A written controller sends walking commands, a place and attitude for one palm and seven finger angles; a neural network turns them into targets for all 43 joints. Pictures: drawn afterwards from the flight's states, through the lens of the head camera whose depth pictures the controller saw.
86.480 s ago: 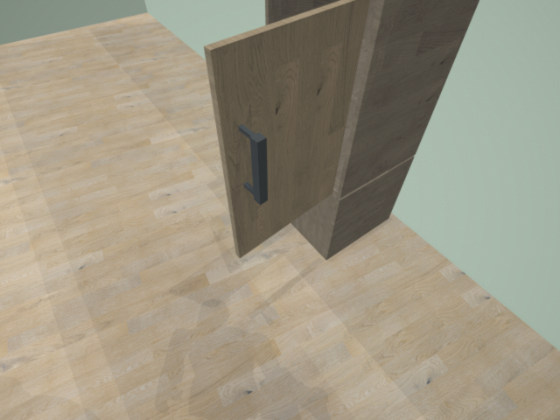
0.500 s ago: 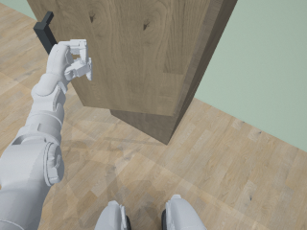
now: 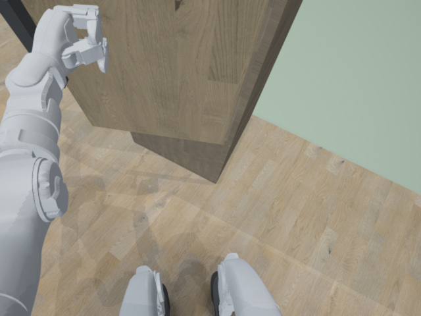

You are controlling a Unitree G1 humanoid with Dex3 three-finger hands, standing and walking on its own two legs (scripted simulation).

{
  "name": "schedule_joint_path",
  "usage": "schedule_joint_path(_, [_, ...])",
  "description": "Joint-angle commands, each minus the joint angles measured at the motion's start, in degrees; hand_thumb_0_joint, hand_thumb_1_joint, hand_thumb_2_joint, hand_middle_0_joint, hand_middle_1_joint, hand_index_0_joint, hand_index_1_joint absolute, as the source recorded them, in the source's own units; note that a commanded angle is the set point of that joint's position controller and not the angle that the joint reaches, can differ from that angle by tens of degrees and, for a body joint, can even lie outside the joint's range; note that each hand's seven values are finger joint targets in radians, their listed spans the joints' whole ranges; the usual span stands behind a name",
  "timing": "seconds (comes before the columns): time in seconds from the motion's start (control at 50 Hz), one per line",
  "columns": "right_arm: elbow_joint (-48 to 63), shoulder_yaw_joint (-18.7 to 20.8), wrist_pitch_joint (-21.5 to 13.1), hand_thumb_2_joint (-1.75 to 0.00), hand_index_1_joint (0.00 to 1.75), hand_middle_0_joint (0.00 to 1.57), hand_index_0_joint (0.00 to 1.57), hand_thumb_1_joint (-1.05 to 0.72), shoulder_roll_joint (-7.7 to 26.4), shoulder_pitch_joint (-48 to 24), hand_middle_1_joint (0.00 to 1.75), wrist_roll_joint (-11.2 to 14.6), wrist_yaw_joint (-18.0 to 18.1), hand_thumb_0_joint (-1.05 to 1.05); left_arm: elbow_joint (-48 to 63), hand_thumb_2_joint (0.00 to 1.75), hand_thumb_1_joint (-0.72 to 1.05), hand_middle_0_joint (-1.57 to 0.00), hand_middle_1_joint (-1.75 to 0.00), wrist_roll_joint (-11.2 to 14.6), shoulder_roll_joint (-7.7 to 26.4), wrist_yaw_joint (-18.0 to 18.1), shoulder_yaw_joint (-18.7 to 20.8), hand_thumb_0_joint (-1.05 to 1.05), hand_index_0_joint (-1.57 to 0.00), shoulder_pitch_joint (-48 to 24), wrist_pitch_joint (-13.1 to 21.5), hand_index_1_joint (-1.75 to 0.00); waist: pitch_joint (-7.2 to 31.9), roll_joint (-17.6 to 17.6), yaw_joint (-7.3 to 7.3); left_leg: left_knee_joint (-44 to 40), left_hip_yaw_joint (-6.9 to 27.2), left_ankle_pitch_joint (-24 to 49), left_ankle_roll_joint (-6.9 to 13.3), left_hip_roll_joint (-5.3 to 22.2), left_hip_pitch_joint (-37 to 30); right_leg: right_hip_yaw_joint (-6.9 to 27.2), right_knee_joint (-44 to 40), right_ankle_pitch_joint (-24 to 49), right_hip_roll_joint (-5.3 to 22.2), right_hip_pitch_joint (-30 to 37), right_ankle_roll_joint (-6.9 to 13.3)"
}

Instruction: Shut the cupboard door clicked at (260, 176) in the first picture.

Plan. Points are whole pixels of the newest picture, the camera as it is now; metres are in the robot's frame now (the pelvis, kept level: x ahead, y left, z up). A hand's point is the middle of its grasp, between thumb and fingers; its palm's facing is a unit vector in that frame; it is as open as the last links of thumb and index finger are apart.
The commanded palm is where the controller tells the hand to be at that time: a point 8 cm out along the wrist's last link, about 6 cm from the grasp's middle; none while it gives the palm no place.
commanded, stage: push the door shut along its arc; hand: left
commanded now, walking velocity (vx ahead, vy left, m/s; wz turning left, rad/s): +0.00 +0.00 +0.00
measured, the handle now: (42, 37) +0.59 +0.21 +0.10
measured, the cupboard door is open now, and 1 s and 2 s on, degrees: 21 6 6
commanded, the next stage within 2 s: pull the fist back off the door in 0.36 s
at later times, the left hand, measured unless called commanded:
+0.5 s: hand (119, 27) +0.59 +0.09 +0.11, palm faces -0.36 -0.93 +0.00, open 3.5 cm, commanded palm +0.61 +0.10 +0.11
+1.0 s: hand (123, 30) +0.58 +0.08 +0.12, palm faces +0.08 -1.00 -0.03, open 3.1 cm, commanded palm +0.54 +0.11 +0.11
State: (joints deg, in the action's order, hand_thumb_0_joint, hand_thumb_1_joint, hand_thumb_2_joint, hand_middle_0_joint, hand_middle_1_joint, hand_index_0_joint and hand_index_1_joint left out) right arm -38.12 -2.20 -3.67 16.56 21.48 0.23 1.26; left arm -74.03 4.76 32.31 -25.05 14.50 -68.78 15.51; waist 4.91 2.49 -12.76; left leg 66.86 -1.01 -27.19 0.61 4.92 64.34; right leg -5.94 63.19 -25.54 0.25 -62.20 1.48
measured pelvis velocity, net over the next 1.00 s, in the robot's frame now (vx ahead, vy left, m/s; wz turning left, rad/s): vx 0.04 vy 0.00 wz -0.01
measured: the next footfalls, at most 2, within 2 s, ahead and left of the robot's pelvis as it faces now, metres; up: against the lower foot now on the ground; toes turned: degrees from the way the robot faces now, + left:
none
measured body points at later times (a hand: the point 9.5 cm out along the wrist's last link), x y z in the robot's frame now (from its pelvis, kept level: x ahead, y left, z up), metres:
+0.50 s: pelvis +0.00 +0.01 -0.02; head +0.19 +0.03 +0.39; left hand +0.61 +0.14 +0.12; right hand -0.05 -0.25 -0.11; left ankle +0.03 +0.11 -0.64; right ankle +0.04 -0.11 -0.64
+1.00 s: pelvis +0.04 +0.00 +0.02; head +0.17 +0.00 +0.45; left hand +0.57 +0.13 +0.12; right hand -0.01 -0.24 -0.09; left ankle +0.03 +0.12 -0.64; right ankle +0.04 -0.11 -0.64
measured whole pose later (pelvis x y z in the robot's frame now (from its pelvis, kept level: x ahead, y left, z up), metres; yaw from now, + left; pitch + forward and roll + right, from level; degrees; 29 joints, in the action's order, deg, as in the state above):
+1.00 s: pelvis +0.04 +0.00 +0.02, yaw -1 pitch +25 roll -2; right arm -37.2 0.3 -0.5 14.1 27.9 -4.4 -5.5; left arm -67.6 -1.3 17.5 7.9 18.3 -60.0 21.3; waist 7.9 3.7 -11.9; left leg 59.2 -3.1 -27.3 0.3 4.8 56.4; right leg -3.8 56.5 -25.5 -0.2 -55.6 1.0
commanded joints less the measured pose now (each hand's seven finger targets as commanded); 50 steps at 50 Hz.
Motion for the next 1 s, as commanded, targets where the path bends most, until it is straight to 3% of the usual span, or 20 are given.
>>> schedule_joint_path(0.0, [0.57,3.96,-1.85,-0.90,0.30,0.20,0.20,-0.90,10.50,12.01,0.30,-0.07,0.94,0.00,11.92,0.90,0.90,-1.30,-1.50,1.01,6.95,-0.72,-0.81,0.00,-1.30,-35.30,2.66,-1.50,30.76,9.24,-5.31,-4.31,5.32,17.86,1.99,-2.79,-26.70,3.86,-8.00,12.43,-2.71,5.15,0.01])
schedule_joint_path(0.06, [0.17,3.98,-2.19,-0.90,0.30,0.20,0.20,-0.90,10.71,12.09,0.30,-0.35,0.95,0.00,11.63,0.90,0.90,-1.30,-1.50,0.38,7.13,-0.92,-1.17,0.00,-1.30,-37.34,1.94,-1.50,33.00,9.93,-5.42,-3.62,5.73,18.29,1.85,-2.75,-26.92,3.67,-7.37,12.18,-2.71,4.43,0.05])
schedule_joint_path(0.18, [-0.97,3.79,-2.71,-0.90,0.30,0.20,0.20,-0.90,10.92,12.77,0.30,-0.73,1.00,0.00,9.42,0.90,0.90,-1.30,-1.50,-0.63,6.00,-0.57,-2.31,0.00,-1.30,-41.25,0.03,-1.50,32.09,10.15,-7.07,-2.65,6.21,17.44,1.94,-2.57,-26.30,2.86,-6.65,10.71,-2.99,0.95,0.12])
schedule_joint_path(0.3, [-2.08,3.94,-3.28,-0.90,0.30,0.20,0.20,-0.90,11.08,14.06,0.30,-1.42,0.90,0.00,9.73,0.90,0.90,-1.30,-1.50,-1.23,3.85,-0.51,-3.64,0.00,-1.30,-45.46,-0.55,-1.50,33.52,12.05,-8.64,-2.04,7.61,20.20,1.91,-2.33,-30.01,1.74,-5.37,10.91,-3.17,-3.69,0.38])
schedule_joint_path(0.44, [-2.35,3.61,-3.22,-0.90,0.30,0.20,0.20,-0.90,11.12,14.74,0.30,-1.71,0.85,0.00,6.87,0.90,0.90,-1.30,-1.50,-2.22,5.43,-0.82,-2.99,0.00,-1.30,-47.86,-2.27,-1.50,33.53,11.28,-9.40,-1.05,7.21,19.28,1.98,-2.62,-27.36,1.36,-4.93,10.92,-3.41,-3.69,0.37])
schedule_joint_path(0.46, [0.17,2.61,-3.27,-0.90,0.30,0.20,0.20,-0.90,9.82,17.88,0.30,-2.62,0.17,0.00,7.95,0.90,0.90,-1.30,-1.50,1.50,8.52,10.78,9.15,0.00,-1.30,-46.96,-3.49,-1.50,34.18,12.64,-6.25,-2.64,8.11,17.52,1.24,-1.68,-23.49,2.01,-5.39,10.43,-2.65,-1.25,0.12])
schedule_joint_path(0.48, [0.32,2.67,-3.29,-0.90,0.30,0.20,0.20,-0.90,9.55,17.66,0.30,-3.12,-1.02,0.00,6.64,0.90,0.90,-1.30,-1.50,-0.26,5.62,16.61,7.11,0.00,-1.30,-43.81,-4.22,-1.50,34.81,11.89,-6.39,-3.15,8.10,16.83,0.94,-1.70,-22.91,1.97,-5.04,9.99,-2.52,-0.54,-0.33])
schedule_joint_path(0.5, [0.58,3.02,-3.25,-0.90,0.30,0.20,0.20,-0.90,9.34,17.88,0.30,-3.57,-1.92,0.00,6.81,0.90,0.90,-1.30,-1.50,-0.91,3.87,20.02,7.04,0.00,-1.30,-41.27,-4.14,-1.50,35.58,11.30,-5.86,-3.45,8.72,17.81,0.76,-1.62,-23.67,1.55,-4.43,10.29,-2.52,-0.70,-0.44])
schedule_joint_path(0.52, [0.86,3.36,-2.87,-0.90,0.30,0.20,0.20,-0.90,9.30,18.56,0.30,-4.25,-2.66,0.00,7.06,0.90,0.90,-1.30,-1.50,-1.15,2.67,23.44,8.20,0.00,-1.30,-40.01,-3.97,-1.50,35.55,9.45,-6.01,-3.50,8.55,18.40,0.62,-1.45,-23.63,1.37,-4.56,10.78,-2.30,-0.29,-0.86])
schedule_joint_path(0.56, [1.78,3.78,-2.26,-0.90,0.30,0.20,0.20,-0.90,8.77,19.07,0.30,-5.52,-4.36,0.00,11.37,0.90,0.90,-1.30,-1.50,-3.54,1.93,31.10,9.32,0.00,-1.30,-38.31,-1.98,-1.50,37.23,10.00,-4.54,-3.51,7.44,21.10,0.38,-1.75,-23.95,1.59,-4.89,12.89,-2.32,2.46,-1.03])
schedule_joint_path(0.6, [1.80,4.36,-1.96,-0.90,0.30,0.20,0.20,-0.90,8.29,19.69,0.30,-6.94,-6.01,0.00,15.42,0.90,0.90,-1.30,-1.50,-9.31,0.43,37.62,7.16,0.00,-1.30,-38.78,2.23,-1.50,39.42,11.34,-4.46,-2.64,7.33,24.52,0.05,-1.69,-26.20,1.56,-3.95,14.78,-2.50,1.69,-1.08])
schedule_joint_path(0.62, [1.50,4.78,-1.49,-0.90,0.30,0.20,0.20,-0.90,8.27,20.02,0.30,-7.09,-6.80,0.00,16.41,0.90,0.90,-1.30,-1.50,-11.76,-0.29,38.90,5.07,0.00,-1.30,-37.87,3.83,-1.50,39.83,12.26,-4.51,-2.82,7.09,25.77,-0.14,-1.57,-27.49,1.69,-4.31,15.49,-2.46,1.99,-1.02])
schedule_joint_path(0.64, [1.37,5.23,-0.93,-0.90,0.30,0.20,0.20,-0.90,8.37,20.51,0.30,-7.13,-7.31,0.00,18.81,0.90,0.90,-1.30,-1.50,-13.40,0.81,39.24,4.73,0.00,-1.30,-37.47,5.31,-1.50,41.34,12.48,-4.06,-3.13,6.76,27.31,-0.26,-1.60,-28.95,1.80,-4.41,16.92,-2.51,3.85,-0.83])
schedule_joint_path(0.68, [1.22,5.96,0.03,-0.90,0.30,0.20,0.20,-0.90,8.53,20.25,0.30,-6.43,-7.66,0.00,19.32,0.90,0.90,-1.30,-1.50,-13.52,-0.67,37.71,2.72,0.00,-1.30,-36.69,6.62,-1.50,42.02,11.53,-4.37,-4.53,5.93,26.79,-0.17,-2.07,-30.27,2.31,-6.21,18.79,-2.67,7.84,-0.76])
schedule_joint_path(0.72, [1.19,6.03,1.16,-0.90,0.30,0.20,0.20,-0.90,8.90,20.30,0.30,-5.57,-7.09,0.00,18.64,0.90,0.90,-1.30,-1.50,-11.51,1.91,35.03,4.55,0.00,-1.30,-36.72,6.13,-1.50,41.52,9.49,-4.35,-5.97,5.09,25.53,0.20,-2.67,-28.78,3.00,-7.67,20.98,-2.84,12.92,-0.89])
schedule_joint_path(0.78, [2.25,5.86,2.18,-0.90,0.30,0.20,0.20,-0.90,8.40,19.16,0.30,-4.42,-6.05,0.00,17.56,0.90,0.90,-1.30,-1.50,-7.87,2.29,32.52,6.90,0.00,-1.30,-31.23,4.94,-1.50,40.29,6.35,-2.27,-8.54,3.76,23.63,0.45,-3.45,-26.83,3.50,-9.79,22.99,-2.94,19.85,-1.02])
schedule_joint_path(0.82, [2.49,5.60,2.14,-0.90,0.30,0.20,0.20,-0.90,7.80,18.42,0.30,-4.21,-5.77,0.00,18.11,0.90,0.90,-1.30,-1.50,-6.42,0.78,32.32,7.06,0.00,-1.30,-27.88,5.81,-1.50,38.24,6.99,-1.38,-9.39,3.34,24.75,0.37,-3.39,-28.11,3.30,-10.36,23.91,-2.93,19.62,-1.00])
schedule_joint_path(0.86, [2.83,5.77,2.23,-0.90,0.30,0.20,0.20,-0.90,7.44,18.21,0.30,-4.39,-5.75,0.00,18.36,0.90,0.90,-1.30,-1.50,-5.64,-0.95,32.85,7.43,0.00,-1.30,-22.05,7.48,-1.50,35.84,4.01,-0.41,-10.21,2.72,26.11,0.45,-3.48,-27.52,3.36,-10.92,26.13,-2.94,21.75,-1.11])
schedule_joint_path(0.92, [2.90,6.11,2.23,-0.90,0.30,0.20,0.20,-0.90,6.71,17.43,0.30,-4.38,-6.19,0.00,17.70,0.90,0.90,-1.30,-1.50,-6.05,-7.41,32.93,3.38,0.00,-1.30,-14.30,10.01,-1.50,31.95,3.13,0.39,-11.09,1.92,28.00,0.26,-3.50,-28.53,3.17,-11.36,27.98,-2.86,21.43,-1.03])
schedule_joint_path(0.98, [2.80,6.83,3.04,-0.90,0.30,0.20,0.20,-0.90,6.99,16.44,0.30,-4.00,-6.67,0.00,14.92,0.90,0.90,-1.30,-1.50,-5.84,-12.44,32.28,-0.02,0.00,-1.30,-7.90,9.99,-1.50,25.84,-1.40,0.20,-12.19,1.06,24.62,0.46,-3.79,-26.14,3.21,-12.86,26.67,-2.83,21.75,-1.10])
